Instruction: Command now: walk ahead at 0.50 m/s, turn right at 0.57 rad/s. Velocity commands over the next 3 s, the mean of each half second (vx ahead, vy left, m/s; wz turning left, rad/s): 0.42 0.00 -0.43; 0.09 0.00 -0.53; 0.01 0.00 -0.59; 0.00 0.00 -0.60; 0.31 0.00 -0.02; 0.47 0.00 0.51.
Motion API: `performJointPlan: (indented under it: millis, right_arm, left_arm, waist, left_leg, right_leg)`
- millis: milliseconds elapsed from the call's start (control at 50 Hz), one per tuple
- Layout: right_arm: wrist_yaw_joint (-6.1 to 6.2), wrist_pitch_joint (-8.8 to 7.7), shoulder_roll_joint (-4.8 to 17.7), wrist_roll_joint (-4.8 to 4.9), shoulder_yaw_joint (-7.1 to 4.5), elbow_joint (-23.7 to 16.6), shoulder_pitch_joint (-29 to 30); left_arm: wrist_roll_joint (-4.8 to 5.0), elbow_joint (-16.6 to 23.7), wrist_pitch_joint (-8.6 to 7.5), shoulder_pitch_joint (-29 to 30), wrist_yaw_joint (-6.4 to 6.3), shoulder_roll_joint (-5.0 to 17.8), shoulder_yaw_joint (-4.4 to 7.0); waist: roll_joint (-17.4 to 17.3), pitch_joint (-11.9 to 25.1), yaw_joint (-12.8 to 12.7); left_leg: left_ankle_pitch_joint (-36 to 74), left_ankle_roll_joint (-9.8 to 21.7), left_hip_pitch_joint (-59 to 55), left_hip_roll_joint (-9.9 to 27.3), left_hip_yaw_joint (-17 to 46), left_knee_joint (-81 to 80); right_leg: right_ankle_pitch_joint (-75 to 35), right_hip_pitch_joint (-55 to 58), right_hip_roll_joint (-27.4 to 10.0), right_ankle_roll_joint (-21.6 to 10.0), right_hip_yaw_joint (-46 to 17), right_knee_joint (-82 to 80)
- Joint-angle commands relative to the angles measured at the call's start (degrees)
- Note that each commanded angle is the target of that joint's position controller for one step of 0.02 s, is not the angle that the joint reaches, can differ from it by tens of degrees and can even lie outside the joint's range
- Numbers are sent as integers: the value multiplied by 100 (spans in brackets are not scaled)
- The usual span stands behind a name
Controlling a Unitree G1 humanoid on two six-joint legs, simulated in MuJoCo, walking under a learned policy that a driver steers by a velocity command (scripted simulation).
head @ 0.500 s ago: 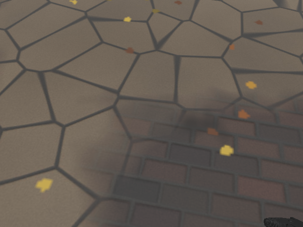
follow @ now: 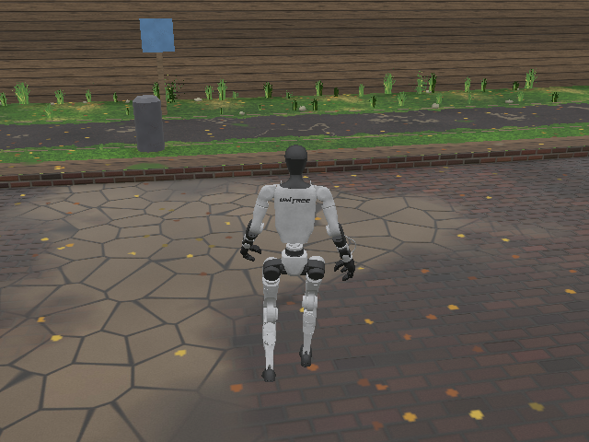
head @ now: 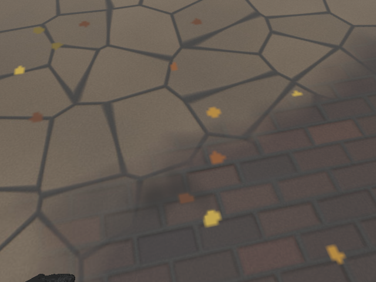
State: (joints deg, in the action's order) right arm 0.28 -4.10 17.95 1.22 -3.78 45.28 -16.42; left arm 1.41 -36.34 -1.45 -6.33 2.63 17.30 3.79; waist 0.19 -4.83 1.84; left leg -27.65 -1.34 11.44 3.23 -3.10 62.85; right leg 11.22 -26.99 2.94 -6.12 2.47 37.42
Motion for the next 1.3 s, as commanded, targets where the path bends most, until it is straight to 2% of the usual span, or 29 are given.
performJointPlan:
  millis: [20, 40, 100, 180, 240, 280, 320, 360, 400, 420, 440, 460, 480, 500, 520, 560, 640, 760, 820, 860, 880, 900, 920, 940, 980, 1020, 1120, 1240, 1300]
  right_arm:
    - [-28, -422, 731, 65, -77, -879, 533]
    - [15, -405, 773, -104, -113, -816, 507]
    - [-4, -234, 659, -220, -116, -766, 333]
    - [-1, -158, 362, -233, 2, -978, 1061]
    - [-123, -222, 177, -155, 104, -965, 1495]
    - [-186, -260, 243, -78, 97, -1025, 1754]
    - [-220, -309, 350, -162, 53, -1169, 2026]
    - [-238, -363, 476, -219, -21, -1151, 1816]
    - [-192, -411, 626, -286, -115, -963, 1039]
    - [-150, -436, 937, -376, -181, -938, 444]
    - [-105, -336, 1225, -456, -238, -900, -73]
    - [-150, -204, 899, -269, -179, -861, -284]
    - [-129, -88, 660, -188, -118, -967, 8]
    - [-82, 4, 482, -184, -60, -1001, 378]
    - [-62, 60, 354, -188, -1, -974, 714]
    - [-56, 98, 399, -268, -11, -929, 1128]
    - [25, 99, 579, -250, -113, -807, 1273]
    - [50, 313, 827, -150, -205, -653, 1313]
    - [22, 383, 942, -46, -249, -541, 1286]
    - [18, 425, 818, 36, -231, -402, 1142]
    - [-7, 434, 573, -47, -173, -301, 862]
    - [-30, 419, 301, -319, -60, -611, 960]
    - [22, 409, 550, -267, -146, -693, 1546]
    - [33, 426, 608, -130, -181, -696, 1565]
    - [115, 440, 651, -144, -226, -552, 1377]
    - [124, 435, 634, -170, -245, -523, 1268]
    - [86, 427, 411, -115, -159, -581, 1397]
    - [-11, 369, 486, -66, -177, -625, 1324]
    - [-78, 291, 489, -65, -209, -586, 1009]
  left_arm:
    - [-21, 95, -197, -1114, -31, 912, 277]
    - [-38, 142, -217, -779, -54, 715, 223]
    - [-98, 200, -245, -579, -143, 709, 203]
    - [-43, -1, -221, -907, -292, 891, 250]
    - [-52, -182, -212, -1144, -324, 769, 183]
    - [-53, -332, -231, -1375, -305, 819, 174]
    - [-44, -493, -175, -1596, -322, 779, 162]
    - [-68, -552, -90, -1587, -365, 807, 175]
    - [-54, -439, -40, -1249, -392, 794, 170]
    - [-124, -241, -47, -1144, -392, 608, 102]
    - [-116, -262, -85, -1912, -381, 287, -2]
    - [-57, -330, -80, -2324, -352, 636, 35]
    - [47, -347, 13, -1971, -363, 1021, 172]
    - [63, -231, 115, -1479, -399, 1004, 188]
    - [38, -183, 236, -1284, -435, 918, 196]
    - [20, -191, 456, -1489, -493, 624, 183]
    - [-81, -4, 495, -1256, -491, 414, 139]
    - [-79, 298, 528, -668, -316, 518, 164]
    - [-81, 402, 539, -581, -237, 549, 206]
    - [-111, 324, 518, -824, -238, 640, 280]
    - [-114, 304, 502, -1045, -311, 1029, 407]
    - [-142, 465, 486, -1003, -424, 1738, 542]
    - [-297, 500, 353, -1143, -371, 1484, 468]
    - [-303, 448, 232, -1011, -344, 1342, 407]
    - [-103, 495, 165, -465, -372, 1052, 333]
    - [-108, 565, 208, -280, -429, 944, 256]
    - [-105, 564, 278, -385, -492, 1055, 302]
    - [-96, 603, 360, -241, -412, 1117, 334]
    - [-18, 636, 400, -36, -403, 1073, 324]
  waist:
    - [18, 1053, -522]
    - [12, 876, -322]
    - [149, 725, -69]
    - [205, 456, -283]
    - [424, 440, -585]
    - [452, 320, -733]
    - [385, 184, -778]
    - [518, 339, -609]
    - [575, 762, -117]
    - [241, 1517, 136]
    - [-1153, 2451, 64]
    - [-1517, 3205, 70]
    - [-858, 2585, 128]
    - [-542, 1872, 71]
    - [-451, 1289, -61]
    - [-807, 816, -367]
    - [-775, 987, -328]
    - [-696, 925, -143]
    - [-702, 850, -188]
    - [-532, 879, -327]
    - [269, 907, -309]
    - [1958, 832, -129]
    - [1267, 1090, -618]
    - [891, 1081, -491]
    - [569, 994, -253]
    - [699, 1107, -123]
    - [718, 1127, -248]
    - [905, 1020, -314]
    - [922, 1068, -126]
  left_leg:
    - [469, 192, 3368, 133, 852, 1058]
    - [737, 151, 2982, 306, 865, 544]
    - [1105, -68, 2391, 354, 765, -21]
    - [2332, -323, 2381, 137, 620, -1518]
    - [3583, -282, 1854, -13, 435, -2709]
    - [3794, -156, 1887, -5, 455, -3001]
    - [3428, 27, 2028, -127, 518, -3356]
    - [3025, 196, 1782, -278, 541, -3579]
    - [3586, 414, 659, -353, 382, -3978]
    - [5423, 722, -781, 377, 907, -3569]
    - [7237, 1726, -2873, 1945, 2481, -3207]
    - [6599, 2073, -3275, 2450, 3501, -3370]
    - [5321, 1840, -2624, 2197, 2993, -3609]
    - [4553, 1595, -1870, 1876, 2384, -3856]
    - [4138, 1508, -1027, 1599, 1903, -4105]
    - [3376, 1368, 280, 1193, 1165, -4632]
    - [3679, 1577, 237, 1350, 618, -4838]
    - [2713, 1496, 2, 1554, 236, -4864]
    - [2670, 1285, -273, 1644, 167, -4530]
    - [2348, 829, -72, 1380, -151, -3871]
    - [1708, 349, 483, 937, -586, -2882]
    - [-565, -310, 2206, -57, -938, -1203]
    - [-1129, -334, 2558, -270, 149, 4]
    - [-762, -235, 2675, -185, 449, 363]
    - [35, -175, 2756, -64, 616, 176]
    - [456, -258, 2354, -200, 576, 258]
    - [725, -387, 2042, -347, 667, -1126]
    - [571, -288, 1253, -535, 747, -2254]
    - [1024, -131, 686, -585, 705, -3361]
  right_leg:
    - [290, 3393, -1764, -1275, -3398, -2180]
    - [-362, 2780, -1545, -1136, -2903, -2192]
    - [-1523, 1901, -1286, -1161, -2360, -2443]
    - [-1630, 1431, -894, -925, -1758, -2469]
    - [-1061, 1387, -797, -657, -1378, -2507]
    - [-828, 1665, -1022, -644, -1489, -2484]
    - [-1575, 2099, -1134, -564, -1717, -2042]
    - [-2346, 2482, -1185, -397, -1950, -1511]
    - [-3203, 2406, -857, -107, -1914, -608]
    - [-2408, 1762, -500, 152, -1779, 504]
    - [1057, 23, 279, 650, -1278, 2673]
    - [3063, -584, 314, 795, -1403, 3647]
    - [2675, -883, 0, 898, -1438, 4065]
    - [2306, -1080, -201, 973, -1109, 3968]
    - [2051, -1023, -376, 1044, -970, 3694]
    - [1664, -278, -521, 1100, -666, 3115]
    - [1000, -15, -711, 1090, -506, 2114]
    - [602, 391, -747, 869, -213, 936]
    - [648, 636, -655, 666, -27, 129]
    - [-124, 1366, -425, 393, 46, -896]
    - [-1493, 2021, -834, 94, -728, -1488]
    - [-2910, 2668, -2227, -928, -2867, -1685]
    - [-2958, 2445, -2445, -1493, -3134, -1756]
    - [-2839, 2395, -2208, -1323, -2643, -1747]
    - [-2411, 2342, -1764, -791, -2130, -1664]
    - [-2759, 2084, -1557, -743, -1947, -1645]
    - [-2240, 2208, -1408, -740, -2146, -1561]
    - [-1649, 1781, -1297, -730, -2853, -1467]
    - [-1656, 1745, -1096, -533, -3113, -1212]
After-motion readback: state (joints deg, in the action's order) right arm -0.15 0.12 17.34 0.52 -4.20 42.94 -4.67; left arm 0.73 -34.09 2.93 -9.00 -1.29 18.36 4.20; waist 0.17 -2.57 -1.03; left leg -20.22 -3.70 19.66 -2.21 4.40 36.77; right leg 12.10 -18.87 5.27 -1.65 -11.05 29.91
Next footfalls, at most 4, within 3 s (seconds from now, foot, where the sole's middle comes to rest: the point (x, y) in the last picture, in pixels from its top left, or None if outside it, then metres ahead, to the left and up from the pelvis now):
0.42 left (163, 279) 0.44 0.11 -0.75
0.88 right None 0.34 -0.13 -0.75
1.34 left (177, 271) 0.46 0.06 -0.75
1.76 right None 0.25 -0.11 -0.75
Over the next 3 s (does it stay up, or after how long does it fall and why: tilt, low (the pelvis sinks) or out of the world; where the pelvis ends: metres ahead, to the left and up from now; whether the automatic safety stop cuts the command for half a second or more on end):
stays up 0.49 -0.35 0.03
